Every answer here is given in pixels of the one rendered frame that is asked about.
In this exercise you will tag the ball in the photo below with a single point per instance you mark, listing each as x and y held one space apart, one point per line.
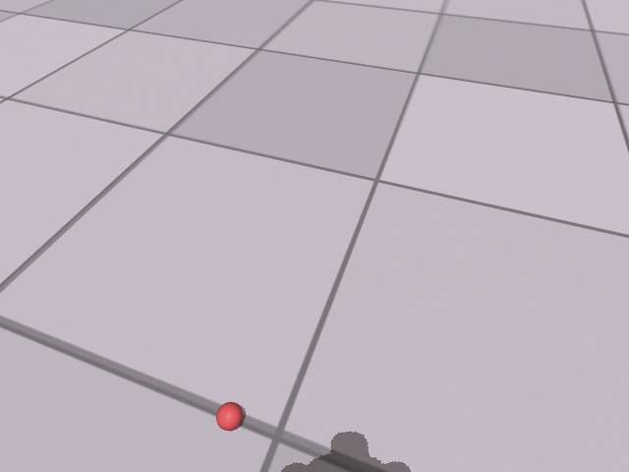
229 416

